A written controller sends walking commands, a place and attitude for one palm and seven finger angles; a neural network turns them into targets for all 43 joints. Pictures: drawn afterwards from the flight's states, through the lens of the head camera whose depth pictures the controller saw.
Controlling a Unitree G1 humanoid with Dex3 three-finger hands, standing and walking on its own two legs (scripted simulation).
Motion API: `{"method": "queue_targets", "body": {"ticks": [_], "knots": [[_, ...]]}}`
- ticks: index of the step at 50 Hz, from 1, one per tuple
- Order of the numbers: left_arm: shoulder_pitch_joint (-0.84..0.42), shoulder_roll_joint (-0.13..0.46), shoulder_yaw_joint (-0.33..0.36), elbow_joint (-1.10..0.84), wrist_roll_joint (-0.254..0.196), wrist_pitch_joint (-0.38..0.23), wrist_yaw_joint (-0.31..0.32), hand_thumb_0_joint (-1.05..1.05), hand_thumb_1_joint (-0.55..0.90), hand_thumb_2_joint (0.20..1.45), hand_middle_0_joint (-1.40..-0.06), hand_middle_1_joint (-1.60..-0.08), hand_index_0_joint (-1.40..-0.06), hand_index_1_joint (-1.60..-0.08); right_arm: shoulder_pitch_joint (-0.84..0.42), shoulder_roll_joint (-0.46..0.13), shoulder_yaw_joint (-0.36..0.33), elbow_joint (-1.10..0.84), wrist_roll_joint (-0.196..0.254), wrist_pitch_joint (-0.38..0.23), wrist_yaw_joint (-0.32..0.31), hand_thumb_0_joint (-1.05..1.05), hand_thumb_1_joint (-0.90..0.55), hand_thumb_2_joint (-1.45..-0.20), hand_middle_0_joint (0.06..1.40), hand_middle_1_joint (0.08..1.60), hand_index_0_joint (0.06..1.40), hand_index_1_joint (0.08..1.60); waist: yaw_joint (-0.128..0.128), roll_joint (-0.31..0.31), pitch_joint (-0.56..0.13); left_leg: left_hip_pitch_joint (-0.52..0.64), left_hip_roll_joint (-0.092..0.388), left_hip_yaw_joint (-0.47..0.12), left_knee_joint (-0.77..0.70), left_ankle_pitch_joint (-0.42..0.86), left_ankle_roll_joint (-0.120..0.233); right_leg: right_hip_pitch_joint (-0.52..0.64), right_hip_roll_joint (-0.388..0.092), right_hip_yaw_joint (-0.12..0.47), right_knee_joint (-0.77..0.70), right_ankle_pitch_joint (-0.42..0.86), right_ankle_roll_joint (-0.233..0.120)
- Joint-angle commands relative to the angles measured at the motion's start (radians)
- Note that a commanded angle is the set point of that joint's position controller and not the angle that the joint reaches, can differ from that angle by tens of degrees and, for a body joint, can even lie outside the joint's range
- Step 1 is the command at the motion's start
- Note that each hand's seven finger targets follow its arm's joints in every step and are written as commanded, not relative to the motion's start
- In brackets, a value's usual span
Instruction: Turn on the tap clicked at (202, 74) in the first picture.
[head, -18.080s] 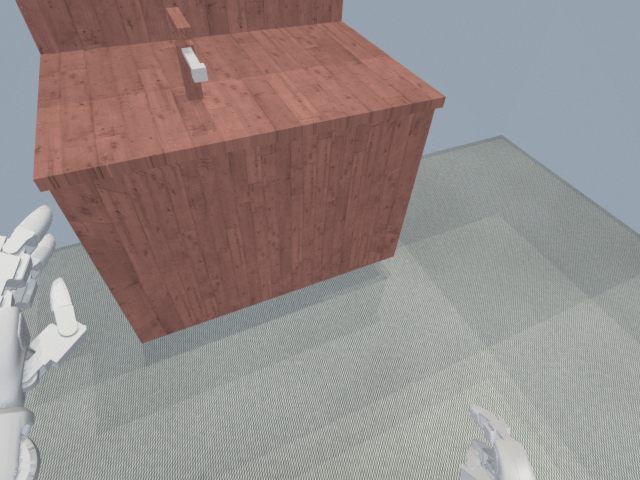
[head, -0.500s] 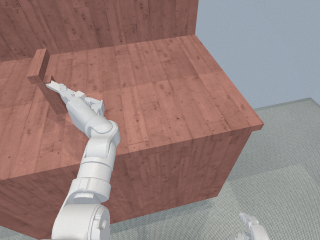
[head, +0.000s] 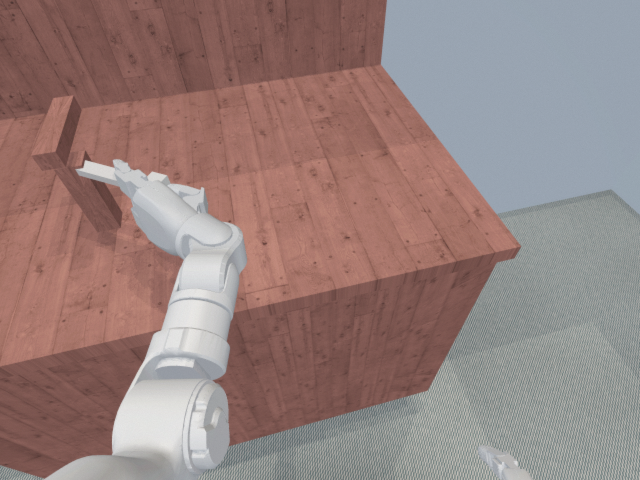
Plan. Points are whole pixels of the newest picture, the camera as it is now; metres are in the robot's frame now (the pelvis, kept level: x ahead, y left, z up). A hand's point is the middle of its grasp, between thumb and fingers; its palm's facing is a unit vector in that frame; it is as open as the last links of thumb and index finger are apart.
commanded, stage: push the lever round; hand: left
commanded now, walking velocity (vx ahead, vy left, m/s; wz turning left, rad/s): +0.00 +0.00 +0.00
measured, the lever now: (156, 188) +0.45 +0.24 +0.13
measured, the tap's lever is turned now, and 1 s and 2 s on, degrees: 55 61 58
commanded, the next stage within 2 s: lift the hand up off the lever in 0.24 s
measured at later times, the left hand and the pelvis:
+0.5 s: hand (205, 187) +0.45 +0.18 +0.13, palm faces +0.80 -0.59 -0.13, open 8.2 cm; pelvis -0.01 +0.00 +0.00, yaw -1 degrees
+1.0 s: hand (198, 186) +0.44 +0.18 +0.14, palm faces +0.80 -0.59 -0.12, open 8.2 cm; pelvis -0.01 +0.00 +0.00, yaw -1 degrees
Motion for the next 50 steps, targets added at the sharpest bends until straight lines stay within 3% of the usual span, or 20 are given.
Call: {"method": "queue_targets", "body": {"ticks": [1, 4, 6, 9, 11, 14, 16, 19, 21, 24, 27, 31, 34, 36, 40, 41, 43, 46, 47, 50], "knots": [[-0.433, 0.169, 0.012, -0.137, 0.029, -0.044, 0.002, 0.000, 0.900, 0.900, -0.150, -0.150, -0.150, -0.150, -0.061, -0.118, -0.030, -0.108, 0.003, -0.048, -0.011, 0.000, -0.900, -0.900, 0.200, 0.300, 0.200, 0.300, -0.016, -0.104, -0.280, -0.064, -0.014, 0.065, -0.045, 0.190, 0.034, 0.293, -0.064, 0.074, -0.100, 0.131, 0.068], [-0.479, 0.159, -0.008, -0.124, 0.025, -0.055, 0.003, 0.000, 0.900, 0.900, -0.150, -0.150, -0.150, -0.150, -0.054, -0.113, -0.025, -0.105, 0.003, -0.051, -0.012, 0.000, -0.900, -0.900, 0.200, 0.300, 0.200, 0.300, -0.031, -0.131, -0.284, -0.075, -0.014, 0.068, -0.043, 0.157, 0.037, 0.292, -0.070, 0.086, -0.112, 0.105, 0.079], [-0.472, 0.213, 0.045, -0.102, 0.028, -0.061, 0.005, 0.000, 0.900, 0.900, -0.150, -0.150, -0.150, -0.150, -0.051, -0.119, -0.029, -0.099, 0.004, -0.052, -0.016, 0.000, -0.900, -0.900, 0.200, 0.300, 0.200, 0.300, -0.020, -0.116, -0.291, -0.091, -0.014, 0.063, -0.044, 0.145, 0.038, 0.294, -0.066, 0.087, -0.109, 0.078, 0.074], [-0.511, 0.184, 0.013, -0.067, 0.040, -0.069, 0.008, 0.000, 0.900, 0.900, -0.150, -0.150, -0.150, -0.150, -0.033, -0.115, -0.026, -0.095, -0.001, -0.054, -0.010, 0.000, -0.900, -0.900, 0.200, 0.300, 0.200, 0.300, -0.034, -0.101, -0.290, -0.090, -0.012, 0.066, -0.040, 0.151, 0.036, 0.275, -0.064, 0.080, -0.099, 0.083, 0.071], [-0.505, 0.210, 0.049, -0.049, 0.047, -0.072, 0.014, 0.000, 0.900, 0.900, -0.150, -0.150, -0.150, -0.150, -0.021, -0.121, -0.031, -0.091, -0.006, -0.056, -0.009, 0.000, -0.900, -0.900, 0.200, 0.300, 0.200, 0.300, -0.026, -0.075, -0.311, -0.094, -0.016, 0.064, -0.035, 0.178, 0.035, 0.278, -0.059, 0.073, -0.080, 0.124, 0.066], [-0.522, 0.184, 0.027, -0.066, 0.044, -0.080, 0.017, 0.000, 0.900, 0.900, -0.150, -0.150, -0.150, -0.150, 0.001, -0.119, -0.033, -0.097, -0.010, -0.056, 0.000, 0.000, -0.900, -0.900, 0.200, 0.300, 0.200, 0.300, -0.040, -0.094, -0.354, -0.084, -0.015, 0.071, -0.022, 0.233, 0.032, 0.299, -0.060, 0.070, -0.056, 0.230, 0.072], [-0.516, 0.219, 0.062, -0.045, 0.051, -0.081, 0.017, 0.000, 0.900, 0.900, -0.150, -0.150, -0.150, -0.150, 0.011, -0.128, -0.038, -0.090, -0.012, -0.055, 0.001, 0.000, -0.900, -0.900, 0.200, 0.300, 0.200, 0.300, -0.035, -0.079, -0.358, -0.091, -0.015, 0.069, -0.019, 0.241, 0.029, 0.292, -0.055, 0.065, -0.047, 0.230, 0.067], [-0.510, 0.192, 0.042, -0.080, 0.044, -0.090, 0.017, 0.000, 0.900, 0.900, -0.150, -0.150, -0.150, -0.150, 0.020, -0.125, -0.040, -0.103, -0.014, -0.060, 0.010, 0.000, -0.900, -0.900, 0.200, 0.300, 0.200, 0.300, -0.036, -0.100, -0.378, -0.087, -0.015, 0.075, -0.016, 0.248, 0.031, 0.304, -0.052, 0.067, -0.044, 0.247, 0.071], [-0.510, 0.233, 0.079, -0.070, 0.046, -0.088, 0.018, 0.000, 0.900, 0.900, -0.150, -0.150, -0.150, -0.150, 0.021, -0.131, -0.042, -0.098, -0.012, -0.059, 0.008, 0.000, -0.900, -0.900, 0.200, 0.300, 0.200, 0.300, -0.029, -0.108, -0.361, -0.105, -0.017, 0.071, -0.022, 0.229, 0.032, 0.305, -0.050, 0.068, -0.051, 0.218, 0.069], [-0.538, 0.218, 0.056, -0.098, 0.044, -0.092, 0.014, 0.000, 0.900, 0.900, -0.150, -0.150, -0.150, -0.150, 0.022, -0.126, -0.040, -0.102, -0.011, -0.066, 0.010, 0.000, -0.900, -0.900, 0.200, 0.300, 0.200, 0.300, -0.038, -0.109, -0.358, -0.100, -0.016, 0.078, -0.025, 0.208, 0.036, 0.304, -0.051, 0.076, -0.065, 0.185, 0.073], [-0.537, 0.221, 0.053, -0.111, 0.049, -0.086, 0.014, 0.000, 0.900, 0.900, -0.150, -0.150, -0.150, -0.150, 0.019, -0.124, -0.040, -0.101, -0.011, -0.070, 0.011, 0.000, -0.900, -0.900, 0.200, 0.300, 0.200, 0.300, -0.030, -0.055, -0.364, -0.090, -0.017, 0.078, -0.032, 0.211, 0.033, 0.301, -0.045, 0.072, -0.060, 0.168, 0.064], [-0.522, 0.249, 0.078, -0.146, 0.054, -0.083, 0.021, 0.000, 0.900, 0.900, -0.150, -0.150, -0.150, -0.150, 0.017, -0.130, -0.044, -0.103, -0.015, -0.078, 0.012, 0.000, -0.900, -0.900, 0.200, 0.300, 0.200, 0.300, -0.019, -0.064, -0.380, -0.078, -0.016, 0.077, -0.034, 0.227, 0.034, 0.319, -0.041, 0.069, -0.062, 0.182, 0.061], [-0.554, 0.217, 0.040, -0.161, 0.050, -0.077, 0.017, 0.000, 0.900, 0.900, -0.150, -0.150, -0.150, -0.150, 0.015, -0.124, -0.039, -0.101, -0.014, -0.084, 0.013, 0.000, -0.900, -0.900, 0.200, 0.300, 0.200, 0.300, -0.035, -0.072, -0.353, -0.077, -0.014, 0.080, -0.036, 0.213, 0.034, 0.306, -0.043, 0.071, -0.071, 0.163, 0.065], [-0.536, 0.261, 0.078, -0.171, 0.052, -0.075, 0.017, 0.000, 0.900, 0.900, -0.150, -0.150, -0.150, -0.150, 0.008, -0.130, -0.043, -0.099, -0.013, -0.086, 0.008, 0.000, -0.900, -0.900, 0.200, 0.300, 0.200, 0.300, -0.023, -0.080, -0.356, -0.076, -0.013, 0.077, -0.039, 0.213, 0.035, 0.316, -0.041, 0.072, -0.073, 0.158, 0.063], [-0.571, 0.229, 0.036, -0.178, 0.053, -0.064, 0.012, 0.000, 0.900, 0.900, -0.150, -0.150, -0.150, -0.150, -0.002, -0.122, -0.036, -0.099, -0.013, -0.092, 0.007, 0.000, -0.900, -0.900, 0.200, 0.300, 0.200, 0.300, -0.036, -0.070, -0.335, -0.072, -0.015, 0.084, -0.042, 0.193, 0.036, 0.305, -0.045, 0.079, -0.087, 0.130, 0.067], [-0.561, 0.265, 0.072, -0.172, 0.057, -0.061, 0.014, 0.000, 0.900, 0.900, -0.150, -0.150, -0.150, -0.150, -0.003, -0.127, -0.039, -0.095, -0.014, -0.091, 0.003, 0.000, -0.900, -0.900, 0.200, 0.300, 0.200, 0.300, -0.025, -0.067, -0.335, -0.077, -0.016, 0.077, -0.045, 0.188, 0.036, 0.305, -0.043, 0.075, -0.085, 0.116, 0.063], [-0.601, 0.239, 0.038, -0.192, 0.057, -0.060, 0.013, 0.000, 0.900, 0.900, -0.150, -0.150, -0.150, -0.150, -0.005, -0.121, -0.035, -0.096, -0.014, -0.095, 0.004, 0.000, -0.900, -0.900, 0.200, 0.300, 0.200, 0.300, -0.036, -0.053, -0.345, -0.057, -0.015, 0.081, -0.046, 0.191, 0.034, 0.298, -0.044, 0.076, -0.086, 0.115, 0.064], [-0.570, 0.258, 0.061, -0.203, 0.058, -0.054, 0.011, 0.000, 0.900, 0.900, -0.150, -0.150, -0.150, -0.150, -0.011, -0.122, -0.038, -0.098, -0.014, -0.095, 0.001, 0.000, -0.900, -0.900, 0.200, 0.300, 0.200, 0.300, -0.016, -0.033, -0.367, -0.049, -0.015, 0.077, -0.050, 0.214, 0.030, 0.319, -0.041, 0.072, -0.077, 0.146, 0.058], [-0.581, 0.246, 0.046, -0.212, 0.058, -0.052, 0.011, 0.000, 0.900, 0.900, -0.150, -0.150, -0.150, -0.150, -0.006, -0.119, -0.036, -0.099, -0.014, -0.095, 0.001, 0.000, -0.900, -0.900, 0.200, 0.300, 0.200, 0.300, -0.023, -0.030, -0.382, -0.038, -0.014, 0.081, -0.047, 0.234, 0.029, 0.326, -0.043, 0.073, -0.070, 0.174, 0.059], [-0.567, 0.217, 0.024, -0.211, 0.052, -0.037, 0.006, 0.000, 0.900, 0.900, -0.150, -0.150, -0.150, -0.150, -0.011, -0.118, -0.034, -0.100, -0.013, -0.097, 0.004, 0.000, -0.900, -0.900, 0.200, 0.300, 0.200, 0.300, -0.027, -0.057, -0.360, -0.038, -0.013, 0.080, -0.048, 0.244, 0.027, 0.324, -0.043, 0.070, -0.074, 0.191, 0.061]]}}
